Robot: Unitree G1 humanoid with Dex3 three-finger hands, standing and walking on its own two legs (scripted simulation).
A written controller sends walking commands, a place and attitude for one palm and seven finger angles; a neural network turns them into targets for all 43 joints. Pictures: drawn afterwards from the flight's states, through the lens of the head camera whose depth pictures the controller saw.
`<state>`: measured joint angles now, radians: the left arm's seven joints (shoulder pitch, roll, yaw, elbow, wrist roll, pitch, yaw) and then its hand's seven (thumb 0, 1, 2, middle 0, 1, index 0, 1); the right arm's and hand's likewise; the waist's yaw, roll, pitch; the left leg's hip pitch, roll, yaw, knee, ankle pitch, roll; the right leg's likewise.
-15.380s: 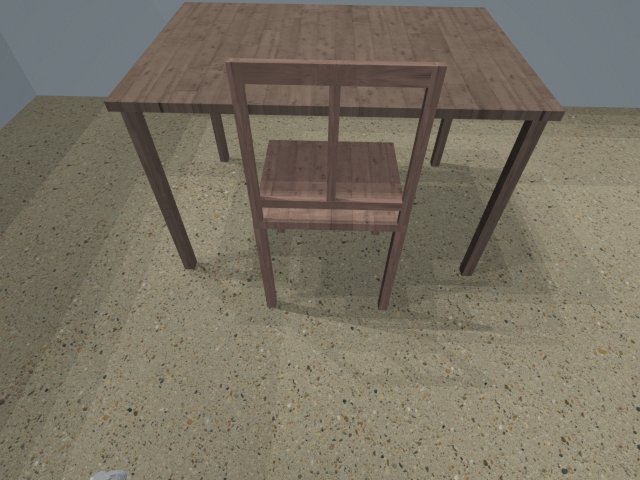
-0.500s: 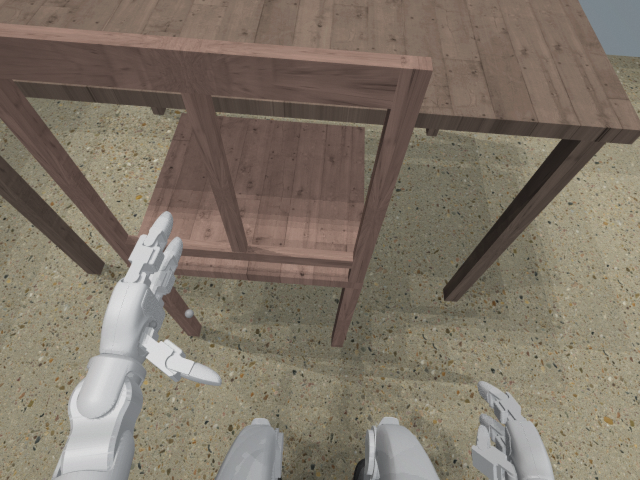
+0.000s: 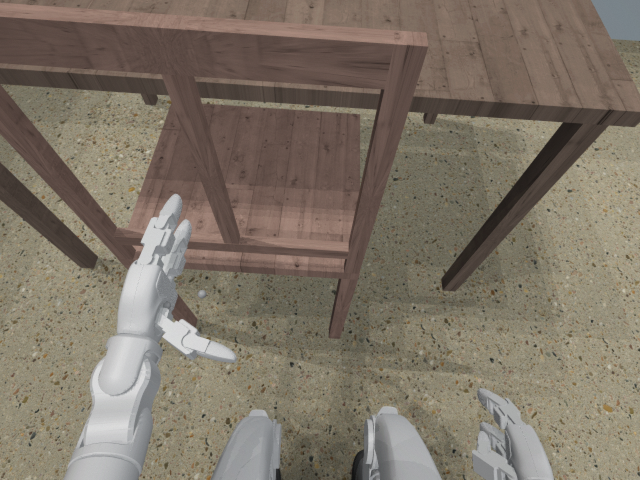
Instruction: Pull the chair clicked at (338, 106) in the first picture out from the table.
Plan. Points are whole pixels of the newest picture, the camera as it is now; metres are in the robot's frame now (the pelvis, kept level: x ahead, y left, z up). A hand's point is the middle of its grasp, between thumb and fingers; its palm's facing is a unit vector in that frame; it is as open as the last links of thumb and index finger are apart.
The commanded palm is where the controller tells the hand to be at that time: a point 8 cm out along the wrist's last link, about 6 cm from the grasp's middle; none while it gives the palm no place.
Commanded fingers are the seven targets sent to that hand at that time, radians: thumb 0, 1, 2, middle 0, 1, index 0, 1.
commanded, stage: aim the fingers beside a spindle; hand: left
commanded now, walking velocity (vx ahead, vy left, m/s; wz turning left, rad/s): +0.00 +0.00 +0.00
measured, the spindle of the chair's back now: (212, 178) +0.48 +0.16 +0.05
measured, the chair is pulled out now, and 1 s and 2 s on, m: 0.00 0.00 0.00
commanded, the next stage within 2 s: push the fingers through the gap in 0.56 s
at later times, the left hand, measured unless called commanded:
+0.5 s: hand (203, 298) +0.32 +0.15 +0.02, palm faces -0.06 -1.00 -0.04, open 16.9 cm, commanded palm +0.30 +0.20 +0.03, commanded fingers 0.00 -0.50 0.30 -0.06 -0.08 -0.06 -0.08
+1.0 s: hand (208, 270) +0.36 +0.15 +0.02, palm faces -0.07 -1.00 -0.04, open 16.9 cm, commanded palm +0.34 +0.20 +0.03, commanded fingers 0.00 -0.50 0.30 -0.06 -0.08 -0.06 -0.08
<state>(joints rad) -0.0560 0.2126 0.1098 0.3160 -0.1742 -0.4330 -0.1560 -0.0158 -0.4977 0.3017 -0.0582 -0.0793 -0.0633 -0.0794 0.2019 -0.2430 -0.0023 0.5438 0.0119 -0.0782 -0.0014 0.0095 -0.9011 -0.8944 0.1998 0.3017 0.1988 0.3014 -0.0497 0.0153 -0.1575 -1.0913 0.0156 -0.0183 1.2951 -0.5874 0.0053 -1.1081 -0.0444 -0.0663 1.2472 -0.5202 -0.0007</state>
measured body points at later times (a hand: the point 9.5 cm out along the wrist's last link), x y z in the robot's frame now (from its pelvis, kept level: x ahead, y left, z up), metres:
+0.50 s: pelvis +0.00 +0.00 +0.00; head +0.11 +0.01 +0.44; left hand +0.32 +0.20 +0.03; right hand +0.16 -0.25 -0.10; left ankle +0.01 +0.11 -0.62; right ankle +0.04 -0.13 -0.62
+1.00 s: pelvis -0.01 +0.00 +0.00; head +0.11 +0.01 +0.43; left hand +0.35 +0.20 +0.03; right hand +0.14 -0.25 -0.11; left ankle +0.01 +0.11 -0.62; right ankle +0.04 -0.13 -0.62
